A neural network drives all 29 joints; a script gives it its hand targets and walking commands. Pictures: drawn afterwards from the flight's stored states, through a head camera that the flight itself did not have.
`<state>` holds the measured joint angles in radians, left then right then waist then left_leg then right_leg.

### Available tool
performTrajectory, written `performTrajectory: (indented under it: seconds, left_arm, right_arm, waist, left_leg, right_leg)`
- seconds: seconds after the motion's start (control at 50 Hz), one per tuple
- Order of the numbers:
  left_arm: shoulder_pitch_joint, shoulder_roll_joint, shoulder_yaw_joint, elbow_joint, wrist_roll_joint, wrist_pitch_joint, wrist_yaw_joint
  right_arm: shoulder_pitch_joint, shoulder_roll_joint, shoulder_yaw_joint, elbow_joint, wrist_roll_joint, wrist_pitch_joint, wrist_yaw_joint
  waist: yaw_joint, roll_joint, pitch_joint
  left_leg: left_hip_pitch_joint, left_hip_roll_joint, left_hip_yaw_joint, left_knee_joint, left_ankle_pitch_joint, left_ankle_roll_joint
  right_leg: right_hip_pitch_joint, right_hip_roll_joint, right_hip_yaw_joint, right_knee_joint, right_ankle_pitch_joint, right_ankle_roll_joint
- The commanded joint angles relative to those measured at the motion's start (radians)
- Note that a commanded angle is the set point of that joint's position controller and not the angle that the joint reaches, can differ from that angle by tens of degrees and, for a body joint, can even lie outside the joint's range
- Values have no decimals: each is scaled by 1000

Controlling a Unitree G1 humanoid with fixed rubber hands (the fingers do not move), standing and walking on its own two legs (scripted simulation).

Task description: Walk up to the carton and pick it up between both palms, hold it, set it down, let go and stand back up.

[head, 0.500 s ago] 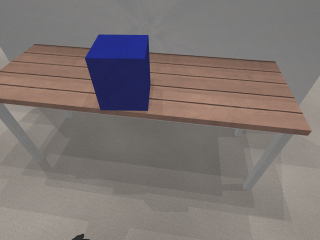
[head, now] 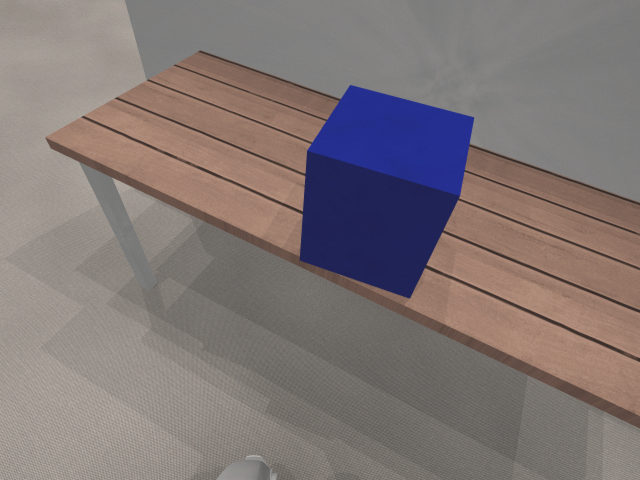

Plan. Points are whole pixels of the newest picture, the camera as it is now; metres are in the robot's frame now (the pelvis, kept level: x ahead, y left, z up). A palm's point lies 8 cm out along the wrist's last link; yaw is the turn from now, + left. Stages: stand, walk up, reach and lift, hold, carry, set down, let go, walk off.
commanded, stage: walk up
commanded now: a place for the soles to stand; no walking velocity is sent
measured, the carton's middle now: (380, 194) +0.57 -0.07 +0.02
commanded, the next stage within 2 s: none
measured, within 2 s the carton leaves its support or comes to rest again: neither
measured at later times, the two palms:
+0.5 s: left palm (136, 446) +0.18 +0.25 -0.12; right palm out of the picture +0.16 -0.21 -0.11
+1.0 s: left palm out of the picture +0.10 +0.25 -0.12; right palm out of the picture +0.11 -0.23 -0.10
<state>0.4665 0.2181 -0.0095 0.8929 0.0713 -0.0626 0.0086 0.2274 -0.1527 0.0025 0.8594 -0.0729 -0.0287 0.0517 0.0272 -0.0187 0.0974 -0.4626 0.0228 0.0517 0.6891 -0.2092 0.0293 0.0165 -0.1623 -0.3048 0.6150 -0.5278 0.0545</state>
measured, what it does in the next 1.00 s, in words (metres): steps on the spot: right foot, then left foot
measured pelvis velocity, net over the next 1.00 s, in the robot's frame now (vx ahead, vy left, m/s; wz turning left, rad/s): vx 0.06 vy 0.00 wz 0.10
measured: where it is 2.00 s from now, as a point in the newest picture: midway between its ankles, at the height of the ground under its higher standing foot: outside the picture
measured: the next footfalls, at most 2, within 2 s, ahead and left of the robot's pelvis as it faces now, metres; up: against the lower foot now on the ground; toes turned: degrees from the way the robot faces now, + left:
right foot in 0.48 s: +0.22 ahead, -0.07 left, +0.00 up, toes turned -1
left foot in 0.88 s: +0.07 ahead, +0.12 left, +0.00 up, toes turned +5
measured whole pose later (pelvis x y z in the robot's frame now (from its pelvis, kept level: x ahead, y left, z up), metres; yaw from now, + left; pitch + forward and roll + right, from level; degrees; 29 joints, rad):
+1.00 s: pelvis +0.06 +0.00 +0.02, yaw +6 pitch -2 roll -1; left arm 0.24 0.24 0.03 0.92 0.03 0.10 0.00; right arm 0.34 -0.16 -0.03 0.88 -0.01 0.01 -0.05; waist -0.01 -0.04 0.01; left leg -0.20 0.01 -0.01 0.60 -0.38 0.05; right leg -0.45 0.01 -0.05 0.83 -0.42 0.01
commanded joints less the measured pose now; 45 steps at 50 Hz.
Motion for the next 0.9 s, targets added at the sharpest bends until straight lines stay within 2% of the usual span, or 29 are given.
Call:
performTrajectory:
  seconds: [0.0, 0.02, 0.04, 0.06, 0.08, 0.12, 0.18, 0.22, 0.28, 0.32, 0.36, 0.4, 0.42, 0.44, 0.46, 0.48, 0.5, 0.52, 0.54, 0.58, 0.62, 0.66, 0.68, 0.74, 0.78, 0.82, 0.84, 0.86, 0.88]
  left_arm:
    - [134, 137, 21, -102, -49, 48, -14]
    - [40, 162, 27, -123, -40, 50, -14]
    - [-11, 158, 29, -137, -37, 46, -16]
    - [-26, 128, 22, -131, -45, 42, -20]
    - [-26, 92, 15, -128, -49, 36, -21]
    - [-14, 70, 11, -116, -45, 25, -20]
    - [-15, 36, 10, -80, -28, 39, -10]
    - [-35, 17, 6, -80, -28, 51, -3]
    - [-123, 29, 4, -86, -48, 61, 19]
    - [-195, 44, 3, -88, -53, 65, 37]
    - [-235, 63, 7, -83, -48, 71, 49]
    - [-234, 86, 17, -72, -39, 80, 53]
    - [-225, 110, 27, -65, -34, 84, 54]
    - [-203, 123, 30, -60, -34, 80, 53]
    - [-185, 144, 33, -55, -34, 73, 50]
    - [-203, 176, 49, -49, -39, 76, 42]
    - [-261, 173, 57, -60, -66, 87, 35]
    - [-308, 165, 62, -64, -100, 87, 33]
    - [-323, 140, 58, -66, -104, 85, 29]
    - [-301, 95, 47, -73, -87, 88, 22]
    - [-300, 90, 47, -80, -67, 94, 27]
    - [-315, 113, 59, -89, -52, 103, 23]
    - [-297, 109, 58, -86, -49, 104, 20]
    - [-283, 128, 65, -90, -34, 108, 15]
    - [-301, 158, 73, -86, -24, 120, 10]
    - [-327, 169, 70, -87, -25, 136, 2]
    - [-319, 153, 64, -86, -34, 139, -2]
    - [-303, 102, 47, -96, -47, 139, -9]
    - [-297, 93, 56, -99, -46, 143, -7]
  right_arm:
    - [361, -350, -126, 0, 81, -3, -66]
    - [315, -311, -111, -12, 102, -4, -72]
    - [297, -270, -94, -25, 101, -7, -77]
    - [284, -248, -85, -35, 87, -12, -85]
    - [246, -229, -83, -46, 74, -18, -86]
    - [208, -155, -71, -41, 46, -29, -73]
    - [227, -85, -52, -35, 47, -42, -70]
    - [180, -111, -54, -49, 64, -42, -78]
    - [121, -168, -68, -83, 57, -18, -88]
    - [140, -170, -66, -90, 53, 2, -90]
    - [166, -178, -65, -87, 51, 20, -91]
    - [154, -206, -70, -93, 48, 32, -93]
    - [131, -218, -69, -99, 49, 34, -94]
    - [109, -221, -60, -97, 52, 34, -92]
    - [122, -200, -49, -93, 59, 31, -88]
    - [177, -159, -45, -88, 69, 31, -88]
    - [210, -115, -33, -78, 76, 36, -99]
    - [183, -111, -30, -73, 71, 52, -110]
    - [120, -126, -37, -82, 60, 60, -116]
    - [53, -164, -57, -90, 53, 69, -118]
    - [57, -140, -54, -69, 54, 69, -110]
    - [60, -132, -55, -68, 63, 54, -104]
    - [69, -125, -50, -64, 65, 46, -101]
    - [71, -105, -46, -68, 76, 24, -98]
    - [124, -101, -53, -58, 74, 19, -96]
    - [197, -103, -65, -46, 62, 17, -94]
    - [215, -126, -72, -47, 56, 19, -94]
    - [245, -172, -79, -47, 45, 23, -93]
    - [144, -263, -105, -66, 66, 32, -105]
  waist:
    - [-147, 279, -164]
    - [-133, 223, -91]
    - [-120, 179, -40]
    - [-98, 163, 0]
    - [-72, 168, 37]
    - [-33, 130, 35]
    - [-2, 58, -4]
    - [18, 75, -19]
    - [5, 147, -27]
    - [-35, 177, -57]
    - [-66, 188, -100]
    - [-61, 173, -130]
    - [-42, 139, -129]
    - [-17, 93, -131]
    - [-9, 3, -160]
    - [-38, -114, -206]
    - [-56, -194, -203]
    - [-46, -207, -196]
    - [-25, -230, -178]
    - [4, -205, -99]
    - [1, -130, -77]
    - [1, -95, -101]
    - [5, -67, -145]
    - [19, -76, -203]
    - [-6, -101, -202]
    - [-52, -104, -182]
    - [-66, -80, -156]
    - [-77, 52, -121]
    - [-80, 206, 14]
  left_leg:
    - [551, 312, -820, -400, -267, 211]
    - [473, 299, -811, -472, -299, 173]
    - [409, 274, -723, -475, -154, 90]
    - [344, 266, -606, -439, 8, 34]
    - [279, 249, -497, -428, 108, 17]
    - [255, 211, -367, -409, 250, 27]
    - [224, 167, -218, -378, 646, 6]
    - [172, 130, -129, -342, 815, 6]
    - [233, 94, -94, -282, 868, 11]
    - [289, 87, -119, -241, 814, 1]
    - [325, 113, -162, -207, 735, 8]
    - [328, 159, -224, -173, 643, 31]
    - [305, 183, -259, -156, 585, 35]
    - [267, 191, -280, -133, 488, 31]
    - [217, 154, -266, -79, 327, 22]
    - [159, 55, -183, 48, 100, 3]
    - [122, -33, -104, 142, -187, -12]
    - [160, -60, -52, 210, -349, -4]
    - [174, -60, -77, 266, -414, 2]
    - [140, -74, -89, 343, -476, -18]
    - [88, -67, -92, 352, -441, -34]
    - [28, -73, -60, 329, -408, -44]
    - [21, -62, -58, 267, -404, -52]
    - [62, -50, -24, 77, -368, -59]
    - [183, -55, 10, -84, -246, -40]
    - [363, -53, 15, -250, -74, 6]
    - [417, -18, -53, -269, -99, 39]
    - [414, 148, -339, -353, -360, 110]
    - [72, 388, -668, -508, -715, 237]
  right_leg:
    - [-599, 113, 203, 662, -82, -80]
    - [-606, 86, 253, 684, -28, -81]
    - [-587, 71, 292, 684, 21, -83]
    - [-561, 47, 310, 664, 62, -79]
    - [-524, 33, 320, 606, 109, -80]
    - [-476, 34, 345, 551, 162, -79]
    - [-391, 75, 323, 485, 218, -53]
    - [-340, 100, 286, 411, 289, -47]
    - [-392, 125, 229, 294, 358, -46]
    - [-400, 127, 214, 206, 385, -45]
    - [-372, 128, 231, 144, 378, -48]
    - [-326, 116, 266, 71, 341, -62]
    - [-287, 102, 291, 8, 355, -78]
    - [-229, 70, 324, -94, 457, -102]
    - [-152, -1, 395, -139, 660, -132]
    - [-72, -95, 481, -97, 807, -191]
    - [-86, -161, 555, -136, 870, -278]
    - [-191, -215, 606, -201, 770, -351]
    - [-258, -218, 647, -262, 685, -364]
    - [-327, -164, 577, -314, 619, -335]
    - [-302, -94, 518, -290, 521, -286]
    - [-217, -53, 495, -261, 483, -270]
    - [-162, -46, 495, -257, 425, -262]
    - [-102, -33, 491, -265, 263, -247]
    - [-180, -25, 472, -268, 147, -223]
    - [-353, -5, 429, -254, -1, -158]
    - [-474, 13, 399, -247, -73, -95]
    - [-629, 81, 335, -91, -104, -13]
    - [-576, 182, 264, 254, -56, -2]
